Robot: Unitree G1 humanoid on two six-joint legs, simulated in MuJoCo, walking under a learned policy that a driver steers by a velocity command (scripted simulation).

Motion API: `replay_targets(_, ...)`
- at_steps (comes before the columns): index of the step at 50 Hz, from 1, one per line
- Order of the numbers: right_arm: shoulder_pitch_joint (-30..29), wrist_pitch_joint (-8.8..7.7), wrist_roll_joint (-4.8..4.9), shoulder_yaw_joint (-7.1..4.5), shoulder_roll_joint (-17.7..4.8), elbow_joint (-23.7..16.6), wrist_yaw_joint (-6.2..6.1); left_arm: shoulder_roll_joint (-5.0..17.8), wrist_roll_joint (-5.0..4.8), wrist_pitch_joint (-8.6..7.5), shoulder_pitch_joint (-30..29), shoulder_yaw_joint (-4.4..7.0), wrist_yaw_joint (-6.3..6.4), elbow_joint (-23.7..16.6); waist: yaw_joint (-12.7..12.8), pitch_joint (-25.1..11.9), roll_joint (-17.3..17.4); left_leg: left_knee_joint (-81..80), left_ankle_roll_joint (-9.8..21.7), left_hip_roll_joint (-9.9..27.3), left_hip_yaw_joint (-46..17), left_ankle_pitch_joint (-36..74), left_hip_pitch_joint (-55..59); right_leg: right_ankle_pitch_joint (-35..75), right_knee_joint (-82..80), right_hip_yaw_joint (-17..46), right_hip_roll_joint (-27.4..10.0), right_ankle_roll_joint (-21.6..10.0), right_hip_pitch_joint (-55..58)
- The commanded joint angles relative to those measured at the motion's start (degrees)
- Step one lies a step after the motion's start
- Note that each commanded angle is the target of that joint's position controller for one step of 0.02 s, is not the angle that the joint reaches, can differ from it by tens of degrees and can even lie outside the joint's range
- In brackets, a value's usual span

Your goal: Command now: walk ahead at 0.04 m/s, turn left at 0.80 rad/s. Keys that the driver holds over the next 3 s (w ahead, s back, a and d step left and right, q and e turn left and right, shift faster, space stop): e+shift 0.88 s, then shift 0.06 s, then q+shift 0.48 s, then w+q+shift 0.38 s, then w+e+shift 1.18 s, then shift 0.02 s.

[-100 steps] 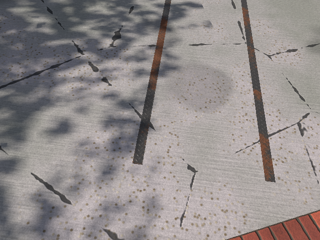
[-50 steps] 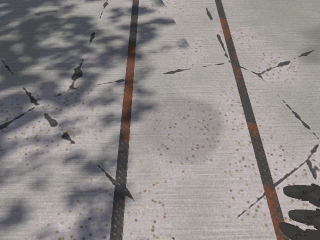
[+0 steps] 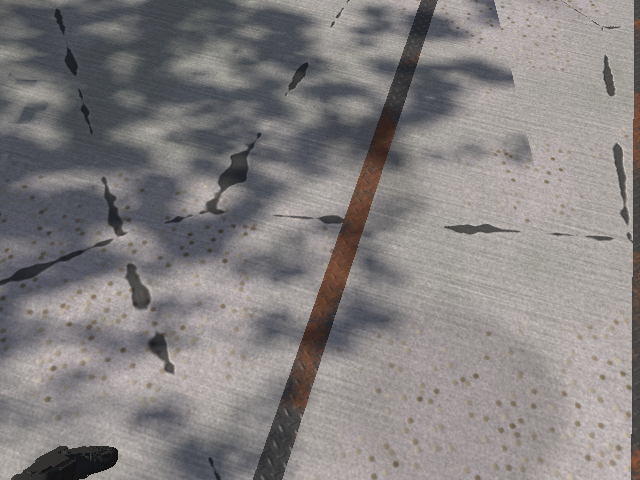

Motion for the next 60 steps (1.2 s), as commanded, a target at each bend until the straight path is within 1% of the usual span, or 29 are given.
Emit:
replay_targets(1, -2.91, -0.39, -0.39, -2.83, -9.56, -5.87, -1.69, 4.82, -0.24, -0.21, 3.23, 1.26, 0.12, -1.4, 2.2, -15.39, 3.11, -7.83, 8.87, 14.2, -18.77, 13.85, 16.42, 3.86, -6.82, 1.99, 0.12, 1.53, -3.29)
replay_targets(4, -2.72, -0.14, -1.08, -1.33, -6.74, -5.06, -2.11, 3.83, -0.62, 0.74, 5.16, 0.48, 0.15, -0.07, 1.0, -16.54, 4.34, -6.57, 8.63, 14.26, -14.96, 14.35, 12.18, 6.73, -9.83, 0.26, -2.33, 3.12, 2.44)
replay_targets(8, -4.03, -0.76, -2.92, 1.75, -0.68, -2.22, -0.69, 2.42, -0.58, 1.21, 6.15, -0.53, -0.19, 0.36, 0.24, -13.5, 7.1, -8.82, 7.21, 13.71, -11.77, 0.18, 5.74, 8.84, -17.53, -0.95, -4.82, 2.33, 11.77)
replay_targets(12, -4.45, -0.91, -2.07, 0.47, -5.68, 0.06, -0.61, 6.89, -1.05, 0.51, 5.79, 0.52, -0.78, -1.54, 0.65, -7.44, 7.72, -6.26, 5.35, 13.84, -11.22, -4.37, 7.5, 11.6, -28.48, -4.3, -2.25, -0.95, 11.75)
replay_targets(13, -3.29, -0.89, -1.59, 0.24, -5.85, 0.57, -0.97, 8.13, -0.78, 0.39, 6.02, 0.76, -0.96, -2.09, 0.48, -7.01, 5.83, -3.69, 3.58, 12.88, -10.31, -3.02, 9.49, 18.11, -31.75, -2.37, -3.15, -2.3, 10.97)
replay_targets(15, -1.97, -1.05, -2.48, 0.13, -4.04, -0.56, -1.84, 12.87, -1.3, 0.26, 6.86, 2.29, -0.79, -2.33, -2.42, -7.55, -6.77, 6.87, -1.97, 3.13, 0.16, -7.1, 9.59, 30.93, -36.48, 10.82, -9.59, -8.52, 8.81)
replay_targets(17, -9.14, -0.97, -1.68, -0.04, -2.76, -2.44, -2.24, 12.42, -0.61, 0.17, 9.47, 2.71, -0.23, -2.81, 1.69, -5.26, -13.89, 16.4, -4.82, -2.81, 2.73, -15.65, 0.32, 29.17, -43.74, 25.6, -15.58, -15.48, 13.04)
replay_targets(19, -10.69, -0.93, -0.86, -0.32, -1.9, -3.02, -1.94, 11.83, -0.01, -0.71, 13.28, 3.06, 0.23, -2.73, 3.86, -8.43, -11.77, 31.15, -5.63, -2.31, -2.81, -29.34, -8.25, 35.79, -43.59, 29.18, -17.37, -18.23, 22.13)
replay_targets(22, -10.68, -1.8, -0.37, 0.14, 0.15, -2.39, -1.35, 10.31, -2.63, 0.75, 9.64, 3.71, 1.52, -4.14, 2.28, -11.55, -7.36, 21.36, -7.21, 0.16, -3.63, -22.79, -8.59, 36.36, -39.87, 22.83, -11.68, -12.82, 27.19)
replay_targets(25, -9.04, -2.57, 0.66, 0.38, 1.55, -1.16, -0.07, 10.14, -2.44, 3.47, 8.58, 4.4, 2.03, -5.91, 2.38, -13.39, -9.7, 8.67, -8.08, -1.91, -1.32, -17.09, 0.95, 35.13, -39.56, 23.03, -8.52, -11.45, 23.86)
replay_targets(28, -1.28, -2.57, 0.77, -1.12, -1.18, 1.96, 0.25, 9.28, -3.51, 3.73, 5.93, 4.29, 1.58, -7.77, -0.93, -13.74, -9.92, -9.39, -6.9, -0.64, -0.26, -5.07, 14.69, 23.48, -38.28, 24.27, -5.43, -8.65, 16.28)
replay_targets(29, 0.21, -2.23, 0.36, -2.05, -4.16, 2.39, -0.18, 6.91, -3.15, 3.69, 8.32, 3.64, 1.51, -7.7, 0.08, -14.38, -5.26, -11.93, -4.28, 7.12, -6.23, -2.99, 23.31, 9.07, -32.63, 21.24, -1.82, -5.76, 8.11)
replay_targets(30, -2.69, -1.44, -1.48, -2.7, -9.41, 0.86, -0.64, 2.97, -2.33, 3.33, 12.74, 2.77, 1.26, -8.01, 3.75, -13.66, 12.76, -12.74, 3.61, 21.85, -23.02, 3.6, 26.82, -8.97, -18.4, 10.06, 7.23, -2.19, -5.21)
replay_targets(31, -4.29, -2.11, -4.15, -2.41, -8.18, -0.03, -0.21, 8.37, -1.53, 2.26, 12.58, 4.16, 1.17, -8.5, 3.74, -11.2, 12.88, -14.09, 8.94, 29.48, -28.27, 7.67, 19.15, -10.33, -7.03, 8.87, 2.45, 0.0, -7.6)
replay_targets(32, -8.01, -2.69, -3.83, -1.52, -5.05, -1.08, -0.51, 12.0, -1.71, 2.28, 12.64, 5.3, 1.0, -7.45, 4.97, -8.61, 7.66, -13.57, 8.72, 26.66, -21.84, 7.79, 16.51, -6.15, -1.0, 7.19, 0.05, 0.95, -6.6)
replay_targets(33, -10.55, -2.98, -2.86, -0.98, -3.01, -1.32, -0.88, 12.02, -1.78, 2.81, 13.64, 5.56, 1.06, -6.05, 5.51, -7.11, 4.98, -12.76, 6.26, 21.6, -14.81, 5.08, 15.5, -1.74, 1.33, 5.96, -0.66, 1.68, -6.55)
replay_targets(35, -10.86, -3.05, -1.47, -0.55, -2.45, -1.08, -1.94, 9.14, -1.64, 3.68, 14.02, 4.87, 0.88, -5.8, 4.57, -5.97, 6.13, -11.46, 4.77, 17.79, -6.69, 9.2, 16.44, 4.39, 6.73, 3.85, -1.79, 2.99, -9.19)
replay_targets(39, -3.56, -2.24, -2.07, -0.81, -3.75, 1.08, -2.85, 6.03, -2.18, 3.31, 6.88, 3.03, -0.17, -10.55, -0.31, -6.65, 6.97, -11.52, 7.9, 19.04, -1.06, 17.29, 22.88, 7.08, 1.62, -1.14, -4.77, 5.33, -13.04)
replay_targets(42, -2.41, -1.7, -1.89, -1.62, -6.08, 1.76, -2.52, 5.01, -1.88, 3.35, 5.37, 2.32, -1.03, -12.38, -1.23, -7.83, 6.71, -11.29, 8.8, 21.51, 1.52, 19.2, 26.03, 6.36, -4.13, -2.52, -6.43, 5.45, -11.57)
replay_targets(46, -3.02, -1.58, -1.01, -2.45, -8.14, 2.45, -1.14, 4.13, -1.39, 3.91, 4.36, 1.88, -1.76, -13.58, -0.94, -8.29, 6.88, -10.23, 8.35, 22.45, 6.12, 21.8, 23.09, 5.29, -12.72, -5.54, -5.74, 3.54, -3.34)
replay_targets(49, -2.35, -1.94, 0.9, -2.58, -8.95, 3.76, 0.31, 3.42, -1.09, 4.49, 4.0, 1.71, -1.61, -13.99, -0.38, -9.53, 7.83, -6.73, 7.78, 22.86, 5.86, 25.27, 22.39, 2.37, -22.32, -6.73, -2.39, 0.93, 4.44)
replay_targets(51, -4.1, -2.3, 2.37, -1.53, -7.35, 4.82, 0.8, 2.94, -0.73, 4.39, 8.32, 1.72, -1.4, -11.97, 3.1, -10.89, 7.36, -1.49, 4.84, 20.81, 6.71, 22.76, 19.25, 12.97, -39.04, -6.55, -0.41, -2.43, 15.88)
replay_targets(52, -1.91, -2.96, 1.83, 0.23, -3.34, 6.32, 1.19, 4.58, -0.02, 4.17, 11.11, 1.84, -0.96, -10.7, 3.91, -13.1, 3.29, 2.01, 0.71, 18.15, 8.89, 17.56, 12.53, 26.88, -45.85, -2.99, -2.61, -3.94, 28.31)
replay_targets(53, -1.46, -3.68, -1.74, 2.76, 1.87, 5.33, 1.78, 7.76, 1.27, 3.67, 15.49, 1.73, 0.06, -10.52, 3.5, -20.03, -7.67, 10.68, -4.58, 13.99, 10.98, -8.88, 1.07, 56.32, -40.68, 10.8, -16.54, -7.29, 44.6)
replay_targets(54, 1.95, -3.15, -1.44, 2.64, 1.41, 6.32, 2.02, 6.5, 2.6, 2.79, 10.77, 0.81, 0.29, -10.2, 1.34, -21.77, -12.62, 16.41, -8.17, 11.92, 6.41, -32.58, -1.86, 59.05, -37.92, 13.67, -25.09, -18.47, 38.33)
replay_targets(55, -0.8, -2.38, 0.01, 1.05, -4.91, 6.49, 1.56, 4.24, 2.51, 1.92, 9.1, 0.52, -0.23, -10.7, 3.78, -19.81, -7.25, 22.24, -9.6, 11.56, 2.63, -33.77, -1.03, 53.52, -39.01, 10.01, -22.4, -20.2, 33.3)
replay_targets(57, -0.97, -1.26, 1.37, -0.69, -8.01, 6.9, 0.3, 9.08, 1.35, 1.44, 6.17, 2.26, 0.29, -9.13, 3.02, -13.04, -8.56, 32.0, -9.96, 9.74, 3.0, -29.88, -8.38, 44.78, -41.04, 4.39, -18.49, -17.34, 30.08)
replay_targets(58, 0.56, -0.35, 1.06, -1.25, -8.65, 7.48, -0.52, 8.97, 0.65, 1.32, 4.76, 2.35, 0.66, -8.86, 2.33, -10.71, -9.05, 35.36, -10.53, 9.45, 2.14, -26.78, -8.65, 43.02, -42.32, 2.41, -18.52, -16.64, 26.44)
replay_targets(60, 3.63, 1.07, 1.38, -1.55, -7.23, 8.33, -1.51, 5.82, 1.16, 1.24, 2.3, 1.45, 1.51, -8.79, 0.47, -9.07, -8.68, 41.41, -11.57, 8.37, 2.97, -21.87, -7.61, 39.14, -44.47, -2.32, -17.8, -15.91, 21.52)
